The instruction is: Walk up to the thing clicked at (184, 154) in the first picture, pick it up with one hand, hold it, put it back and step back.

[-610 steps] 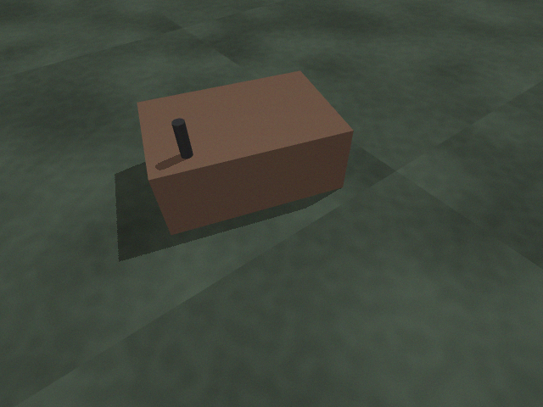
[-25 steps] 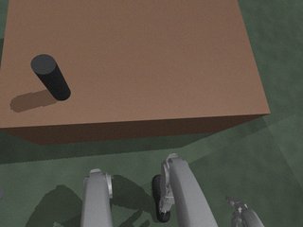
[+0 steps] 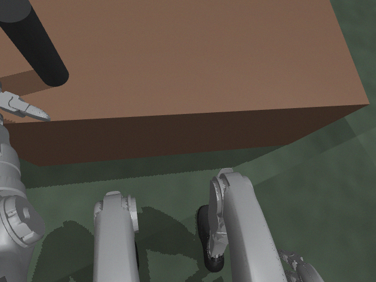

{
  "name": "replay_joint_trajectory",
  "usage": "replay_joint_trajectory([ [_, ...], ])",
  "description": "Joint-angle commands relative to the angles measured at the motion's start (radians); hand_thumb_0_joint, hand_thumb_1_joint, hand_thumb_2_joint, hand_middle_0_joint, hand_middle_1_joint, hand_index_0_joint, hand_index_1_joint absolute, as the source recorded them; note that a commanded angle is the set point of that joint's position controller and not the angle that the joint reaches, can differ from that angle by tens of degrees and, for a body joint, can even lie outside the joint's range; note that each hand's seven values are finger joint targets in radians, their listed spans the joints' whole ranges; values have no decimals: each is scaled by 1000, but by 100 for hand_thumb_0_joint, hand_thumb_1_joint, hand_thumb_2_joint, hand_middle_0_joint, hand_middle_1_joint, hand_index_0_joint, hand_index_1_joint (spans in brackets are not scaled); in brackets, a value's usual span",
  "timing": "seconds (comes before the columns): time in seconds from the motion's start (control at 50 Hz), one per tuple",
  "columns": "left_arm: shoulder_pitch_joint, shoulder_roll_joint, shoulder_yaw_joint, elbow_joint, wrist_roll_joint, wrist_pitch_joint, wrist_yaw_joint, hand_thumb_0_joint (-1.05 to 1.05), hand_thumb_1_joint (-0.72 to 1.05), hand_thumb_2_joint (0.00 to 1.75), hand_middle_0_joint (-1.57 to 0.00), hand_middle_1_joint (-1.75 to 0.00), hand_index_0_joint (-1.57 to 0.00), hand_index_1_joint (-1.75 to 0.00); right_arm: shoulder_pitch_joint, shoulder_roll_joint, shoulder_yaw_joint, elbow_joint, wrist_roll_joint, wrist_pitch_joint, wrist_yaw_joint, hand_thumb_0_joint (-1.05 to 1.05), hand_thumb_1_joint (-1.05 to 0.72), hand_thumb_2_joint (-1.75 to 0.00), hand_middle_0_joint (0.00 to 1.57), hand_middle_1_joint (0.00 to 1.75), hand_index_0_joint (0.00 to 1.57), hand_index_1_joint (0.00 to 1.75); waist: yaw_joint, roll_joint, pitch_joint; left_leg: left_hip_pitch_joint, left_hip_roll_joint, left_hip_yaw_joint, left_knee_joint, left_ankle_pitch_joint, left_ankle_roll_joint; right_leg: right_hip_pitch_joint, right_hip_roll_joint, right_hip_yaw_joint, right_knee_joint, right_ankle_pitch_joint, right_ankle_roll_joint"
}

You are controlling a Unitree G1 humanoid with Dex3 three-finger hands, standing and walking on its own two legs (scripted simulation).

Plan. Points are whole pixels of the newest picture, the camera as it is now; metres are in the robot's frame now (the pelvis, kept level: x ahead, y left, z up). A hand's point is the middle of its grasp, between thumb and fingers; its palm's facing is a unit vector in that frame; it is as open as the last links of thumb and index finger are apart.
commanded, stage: close in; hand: left
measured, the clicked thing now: (37, 48) +0.56 +0.21 +0.03
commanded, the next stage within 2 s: rest palm in 0.30 s
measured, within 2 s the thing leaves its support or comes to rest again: leaves its support in 1.82 s
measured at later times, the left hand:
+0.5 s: hand (35, 66) +0.54 +0.22 +0.02, palm faces +0.14 -0.99 +0.01, open 17.7 cm
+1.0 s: hand (35, 55) +0.55 +0.22 +0.02, palm faces +0.16 -0.99 +0.01, open 13.8 cm
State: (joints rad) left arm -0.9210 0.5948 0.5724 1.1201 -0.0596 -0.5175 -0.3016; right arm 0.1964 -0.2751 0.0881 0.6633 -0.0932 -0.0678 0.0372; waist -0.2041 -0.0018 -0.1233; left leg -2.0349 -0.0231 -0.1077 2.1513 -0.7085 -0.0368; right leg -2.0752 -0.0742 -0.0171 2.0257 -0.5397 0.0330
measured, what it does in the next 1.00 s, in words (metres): stands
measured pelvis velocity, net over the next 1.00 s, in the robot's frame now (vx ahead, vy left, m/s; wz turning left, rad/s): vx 0.01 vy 0.00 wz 0.01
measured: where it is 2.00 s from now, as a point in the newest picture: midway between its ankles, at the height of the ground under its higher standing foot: (171, 266)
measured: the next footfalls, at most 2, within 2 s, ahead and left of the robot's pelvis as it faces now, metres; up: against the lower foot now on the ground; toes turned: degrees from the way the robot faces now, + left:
none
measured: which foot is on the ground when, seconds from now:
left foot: down 0.00-1.00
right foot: down 0.00-1.00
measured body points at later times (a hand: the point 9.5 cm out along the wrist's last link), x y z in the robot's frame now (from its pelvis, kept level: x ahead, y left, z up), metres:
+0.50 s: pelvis +0.00 +0.00 +0.01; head +0.22 +0.05 +0.40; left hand +0.52 +0.27 +0.02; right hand +0.07 -0.27 -0.10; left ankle +0.08 +0.13 -0.38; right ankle +0.13 -0.14 -0.38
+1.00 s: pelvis +0.01 +0.00 +0.01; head +0.23 +0.04 +0.40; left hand +0.54 +0.27 +0.02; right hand +0.07 -0.27 -0.10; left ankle +0.08 +0.13 -0.38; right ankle +0.13 -0.14 -0.38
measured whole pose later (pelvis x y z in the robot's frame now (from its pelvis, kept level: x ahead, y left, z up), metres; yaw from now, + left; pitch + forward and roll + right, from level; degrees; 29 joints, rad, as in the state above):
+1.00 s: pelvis +0.01 +0.00 +0.01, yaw +1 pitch +35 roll -4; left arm -1.00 0.52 0.48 1.14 -0.03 -0.50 -0.14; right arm 0.21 -0.29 0.06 0.64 -0.08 0.01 0.05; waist -0.20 0.01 -0.13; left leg -2.02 -0.03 -0.09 2.12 -0.72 -0.03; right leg -2.07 -0.08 0.00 2.01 -0.55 0.04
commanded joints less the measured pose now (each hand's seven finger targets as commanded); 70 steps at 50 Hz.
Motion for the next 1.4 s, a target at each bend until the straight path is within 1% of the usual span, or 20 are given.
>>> replay_joint_trajectory([
  [0.0, -366, 229, -27, -208, -22, -29, 25, 0, -61, 0, -4, -6, -7, -3, 187, -235, -90, -47, 20, 1, -22, 0, -90, -90, 20, 30, 20, 30, 0, 195, -671, 348, -7, 87, -315, 90, 63, 485, 24, -45, -224, 38, -57],
  [0.02, -334, 240, -13, -178, -19, -22, 36, 0, -61, 0, -4, -6, -7, -3, 181, -239, -91, -47, 24, 5, -21, 0, -91, -90, 20, 30, 20, 30, 9, 188, -626, 327, -8, 83, -325, 66, 64, 461, 23, -46, -224, 17, -58],
  [0.04, -332, 203, -36, -175, -21, -21, 40, 0, -61, 0, -4, -6, -7, -2, 172, -232, -85, -56, 28, 7, -18, 0, -91, -90, 20, 30, 20, 30, 2, 179, -590, 311, -7, 75, -332, 58, 62, 445, 22, -51, -219, 11, -57],
  [0.08, -317, 229, -2, -163, -20, -23, 59, 0, -61, 0, -4, -5, -8, -2, 178, -234, -93, -54, 28, 15, -17, 0, -90, -89, 20, 30, 20, 30, 11, 144, -590, 289, -8, 80, -326, 33, 68, 458, 24, -49, -231, -11, -53],
  [0.1, -319, 188, -32, -160, -22, -23, 60, 0, -61, 0, -4, -5, -8, -1, 173, -230, -89, -59, 29, 17, -14, 0, -91, -89, 20, 30, 20, 30, 3, 144, -570, 280, -9, 76, -326, 39, 67, 453, 23, -51, -226, -4, -54],
  [0.3, -417, 149, -87, -261, 8, -60, 117, 0, -61, 0, -5, -4, -8, -1, 189, -233, -104, -53, 24, 35, -5, 0, -92, -90, 20, 30, 20, 30, 13, 260, -673, 448, -1, 53, -353, 141, 42, 404, 16, -53, -182, 78, -69],
  [0.42, -393, 143, -80, -236, 15, -58, 140, 0, -61, 0, -9, -3, -10, -2, 199, -232, -106, -51, 23, 49, -3, 0, -91, -90, 20, 30, 20, 30, 8, 234, -684, 435, -7, 65, -340, 176, 46, 443, 15, -50, -192, 106, -67],
  [0.52, -390, 127, -83, -209, 9, -64, 144, 0, -61, 0, -11, -3, -11, -2, 185, -224, -103, -56, 22, 51, -1, 0, -92, -90, 20, 30, 20, 30, -5, 163, -642, 340, -11, 86, -319, 118, 62, 481, 20, -42, -216, 64, -59],
  [0.6, -400, 167, -56, -214, 13, -69, 139, 0, -54, 7, -33, -23, -35, -21, 199, -229, -102, -56, 20, 56, 0, 0, -91, -90, 20, 30, 20, 30, 2, 187, -699, 383, -8, 86, -311, 187, 56, 500, 21, -41, -197, 120, -63],
  [0.64, -428, 127, -87, -222, 8, -69, 132, 0, -48, 10, -38, -27, -39, -24, 196, -226, -103, -57, 20, 56, -1, 0, -92, -90, 20, 30, 20, 30, -10, 190, -701, 397, -7, 81, -307, 199, 54, 482, 20, -41, -195, 131, -64],
  [0.7, -423, 163, -69, -205, 16, -65, 135, 0, -44, 15, -44, -32, -45, -30, 204, -229, -103, -53, 20, 61, -3, 0, -91, -90, 20, 30, 20, 30, 0, 200, -678, 388, -6, 80, -320, 175, 54, 474, 20, -41, -200, 105, -65],
  [0.8, -469, 150, -91, -211, 16, -58, 140, 0, -37, 21, -51, -38, -52, -37, 210, -226, -105, -56, 19, 64, -3, 0, -92, -90, 20, 30, 20, 30, -14, 196, -691, 387, -5, 86, -316, 141, 57, 484, 23, -39, -214, 80, -62],
  [0.9, -479, 134, -94, -196, 16, -53, 151, 0, -26, 30, -62, -48, -62, -46, 212, -224, -101, -52, 20, 70, -3, 0, -92, -90, 20, 30, 20, 30, -16, 191, -689, 398, -4, 78, -317, 170, 54, 472, 21, -40, -205, 101, -63],
  [0.92, -472, 164, -73, -199, 22, -53, 158, 0, -25, 33, -64, -50, -64, -49, 214, -229, -100, -54, 18, 72, -3, 0, -91, -90, 20, 30, 20, 30, -7, 209, -694, 408, -3, 79, -317, 186, 52, 473, 20, -41, -199, 113, -65],
  [1.02, -490, 161, -85, -178, 33, -57, 172, 0, -14, 45, -76, -63, -77, -62, 206, -225, -98, -57, 17, 76, 0, 0, -91, -90, 20, 30, 20, 30, -16, 204, -635, 372, -1, 71, -343, 95, 56, 448, 21, -44, -215, 39, -62],
  [1.08, -496, 166, -78, -178, 34, -54, 172, 0, -9, 51, -85, -71, -86, -70, 225, -224, -97, -55, 14, 77, -1, 0, -92, -90, 20, 30, 20, 30, -21, 193, -697, 372, -3, 87, -310, 166, 59, 498, 23, -39, -209, 106, -60],
  [1.14, -492, 145, -89, -164, 33, -47, 169, 0, 2, 61, -96, -82, -97, -81, 233, -227, -94, -51, 14, 80, 1, 0, -92, -90, 20, 30, 20, 30, -21, 204, -704, 403, -2, 80, -313, 232, 51, 498, 19, -41, -195, 154, -65],
  [1.26, -509, 154, -94, -139, 48, -48, 187, 0, 21, 76, -114, -99, -115, -97, 229, -228, -95, -53, 14, 85, 4, 0, -91, -89, 20, 30, 20, 30, -32, 201, -652, 372, -1, 66, -331, 137, 55, 452, 21, -47, -205, 75, -63],
  [1.32, -526, 150, -93, -146, 48, -55, 194, 0, 27, 84, -122, -107, -123, -106, 233, -226, -91, -52, 11, 87, 7, 0, -91, -89, 20, 30, 20, 30, -33, 211, -660, 373, -1, 70, -322, 157, 53, 450, 20, -47, -194, 90, -64],
  [1.38, -524, 174, -80, -145, 51, -60, 199, 0, 37, 105, -133, -124, -133, -124, 231, -227, -89, -49, 9, 88, 5, 0, -91, -90, 20, 30, 20, 30, -33, 216, -651, 362, 0, 76, -318, 145, 54, 452, 22, -46, -195, 80, -62],
])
